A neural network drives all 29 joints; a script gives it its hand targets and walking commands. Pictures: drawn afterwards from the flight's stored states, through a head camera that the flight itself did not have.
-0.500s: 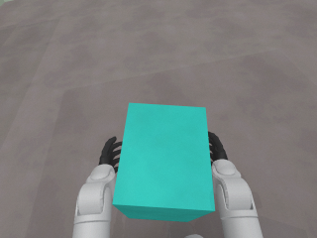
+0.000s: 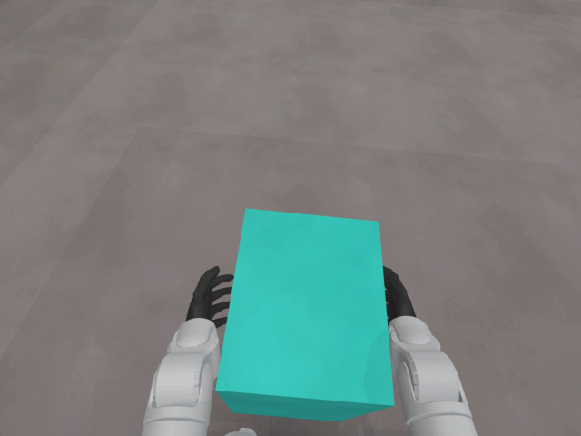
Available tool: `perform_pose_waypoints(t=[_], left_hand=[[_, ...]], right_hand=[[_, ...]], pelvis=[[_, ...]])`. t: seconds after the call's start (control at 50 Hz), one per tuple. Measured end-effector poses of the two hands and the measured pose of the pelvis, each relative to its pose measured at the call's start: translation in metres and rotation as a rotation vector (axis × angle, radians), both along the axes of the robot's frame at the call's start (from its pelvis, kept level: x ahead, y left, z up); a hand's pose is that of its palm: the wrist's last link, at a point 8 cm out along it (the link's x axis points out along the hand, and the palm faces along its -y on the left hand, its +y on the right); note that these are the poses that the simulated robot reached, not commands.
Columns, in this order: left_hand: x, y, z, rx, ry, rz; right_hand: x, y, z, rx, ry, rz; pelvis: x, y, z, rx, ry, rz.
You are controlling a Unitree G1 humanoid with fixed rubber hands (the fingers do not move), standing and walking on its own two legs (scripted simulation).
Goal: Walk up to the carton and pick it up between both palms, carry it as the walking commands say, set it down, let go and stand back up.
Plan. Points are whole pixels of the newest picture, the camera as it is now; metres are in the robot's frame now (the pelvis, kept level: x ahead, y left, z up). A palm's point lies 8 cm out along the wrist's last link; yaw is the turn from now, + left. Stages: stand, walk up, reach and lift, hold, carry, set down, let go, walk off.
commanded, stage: carry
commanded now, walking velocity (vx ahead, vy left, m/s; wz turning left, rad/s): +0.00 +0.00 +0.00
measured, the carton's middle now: (297, 328) +0.30 +0.03 -0.05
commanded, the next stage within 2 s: none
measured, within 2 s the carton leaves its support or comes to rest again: neither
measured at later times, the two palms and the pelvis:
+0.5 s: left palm (347, 214) +0.44 -0.03 +0.05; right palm (529, 247) +0.42 -0.30 +0.04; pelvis +0.14 -0.13 +0.01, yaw -3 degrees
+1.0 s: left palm (407, 214) +0.45 -0.12 +0.06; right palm out of the picture +0.43 -0.39 +0.05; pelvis +0.15 -0.23 +0.01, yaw -2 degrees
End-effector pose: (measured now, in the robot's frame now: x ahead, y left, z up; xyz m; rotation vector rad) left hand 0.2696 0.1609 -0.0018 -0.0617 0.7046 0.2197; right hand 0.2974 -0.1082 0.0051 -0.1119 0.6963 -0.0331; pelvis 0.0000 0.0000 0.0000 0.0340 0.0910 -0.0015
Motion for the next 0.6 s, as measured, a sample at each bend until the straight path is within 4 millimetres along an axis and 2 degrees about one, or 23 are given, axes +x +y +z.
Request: perform_pose_waypoints(t=[0.06, 0.14, 0.22, 0.28, 0.34, 0.4, 0.48, 0.6], left_hand=[[0.035, -0.016, 0.020, -0.023, -0.050, 0.004], [0.087, -0.062, 0.051, 0.019, -0.084, -0.115], [0.136, -0.115, 0.070, 0.086, -0.095, -0.238], [0.157, -0.152, 0.075, 0.118, -0.102, -0.295], [0.169, -0.177, 0.072, 0.127, -0.070, -0.316], [0.173, -0.189, 0.067, 0.131, -0.029, -0.304], [0.171, -0.193, 0.056, 0.105, 0.022, -0.247], [0.166, -0.192, 0.050, 0.024, 0.036, -0.133]], right_hand=[[0.031, -0.017, 0.021, -0.019, -0.049, -0.002], [0.054, -0.064, 0.042, 0.045, -0.092, -0.131], [0.067, -0.113, 0.036, 0.107, -0.105, -0.247], [0.077, -0.147, 0.034, 0.137, -0.114, -0.303], [0.087, -0.172, 0.036, 0.124, -0.081, -0.306], [0.100, -0.186, 0.039, 0.116, -0.039, -0.284], [0.115, -0.192, 0.037, 0.103, 0.013, -0.240], [0.130, -0.193, 0.040, 0.062, 0.028, -0.160]], pelvis=[[0.027, -0.015, 0.004, 0.044, 0.005, -0.042], [0.056, -0.028, 0.008, 0.031, 0.004, -0.074], [0.088, -0.047, 0.005, 0.023, -0.023, -0.079], [0.110, -0.068, 0.000, 0.005, -0.038, -0.074], [0.123, -0.089, 0.002, 0.019, -0.049, -0.053], [0.130, -0.106, 0.006, 0.027, -0.048, -0.056], [0.134, -0.128, 0.013, 0.031, -0.043, -0.060], [0.139, -0.157, 0.019, 0.021, -0.033, -0.053]])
